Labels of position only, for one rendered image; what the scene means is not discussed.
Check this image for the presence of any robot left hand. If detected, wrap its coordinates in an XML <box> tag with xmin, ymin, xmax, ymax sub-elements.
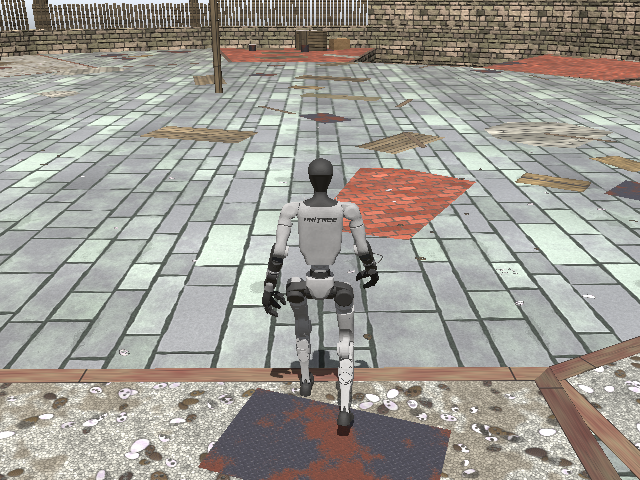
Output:
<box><xmin>262</xmin><ymin>290</ymin><xmax>286</xmax><ymax>317</ymax></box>

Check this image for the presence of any robot right upper arm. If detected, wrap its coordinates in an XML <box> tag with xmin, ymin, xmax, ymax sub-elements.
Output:
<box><xmin>341</xmin><ymin>202</ymin><xmax>369</xmax><ymax>256</ymax></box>

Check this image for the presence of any right robot thigh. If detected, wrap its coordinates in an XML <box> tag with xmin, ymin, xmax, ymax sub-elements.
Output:
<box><xmin>333</xmin><ymin>281</ymin><xmax>355</xmax><ymax>359</ymax></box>

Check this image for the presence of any robot left upper arm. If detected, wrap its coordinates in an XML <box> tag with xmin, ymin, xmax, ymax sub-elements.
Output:
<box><xmin>273</xmin><ymin>202</ymin><xmax>300</xmax><ymax>259</ymax></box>

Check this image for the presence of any right robot forearm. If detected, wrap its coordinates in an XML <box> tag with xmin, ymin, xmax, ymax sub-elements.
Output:
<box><xmin>359</xmin><ymin>240</ymin><xmax>377</xmax><ymax>275</ymax></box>

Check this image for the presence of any left robot forearm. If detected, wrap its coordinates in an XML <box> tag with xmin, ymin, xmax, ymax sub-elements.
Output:
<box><xmin>264</xmin><ymin>243</ymin><xmax>283</xmax><ymax>292</ymax></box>

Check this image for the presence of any left robot foot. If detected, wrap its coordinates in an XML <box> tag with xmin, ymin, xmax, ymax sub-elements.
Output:
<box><xmin>300</xmin><ymin>372</ymin><xmax>314</xmax><ymax>397</ymax></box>

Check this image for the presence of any robot right hand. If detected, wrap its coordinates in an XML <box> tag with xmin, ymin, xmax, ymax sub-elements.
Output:
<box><xmin>356</xmin><ymin>270</ymin><xmax>379</xmax><ymax>289</ymax></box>

